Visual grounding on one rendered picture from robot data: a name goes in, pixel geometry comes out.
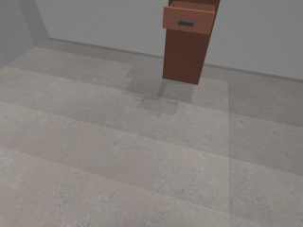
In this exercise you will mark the drawer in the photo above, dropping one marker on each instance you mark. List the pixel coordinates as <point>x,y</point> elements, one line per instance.
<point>202,15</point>

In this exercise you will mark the cabinet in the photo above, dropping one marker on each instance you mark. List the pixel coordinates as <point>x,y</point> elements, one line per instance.
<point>185,51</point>

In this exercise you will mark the handle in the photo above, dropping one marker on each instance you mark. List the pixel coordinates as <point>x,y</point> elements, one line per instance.
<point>185,23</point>

